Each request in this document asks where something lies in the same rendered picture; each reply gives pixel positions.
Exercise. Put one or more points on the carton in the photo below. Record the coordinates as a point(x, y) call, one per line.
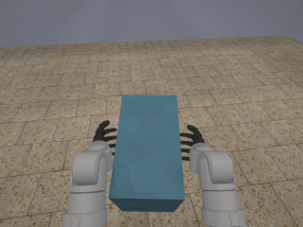
point(147, 174)

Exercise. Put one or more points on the robot right hand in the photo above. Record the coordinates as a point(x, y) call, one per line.
point(196, 137)

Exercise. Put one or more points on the robot left hand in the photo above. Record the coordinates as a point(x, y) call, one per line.
point(101, 131)

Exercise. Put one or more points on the right robot forearm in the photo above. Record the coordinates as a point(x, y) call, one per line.
point(221, 207)

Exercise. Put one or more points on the left robot forearm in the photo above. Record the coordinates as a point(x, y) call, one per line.
point(87, 185)

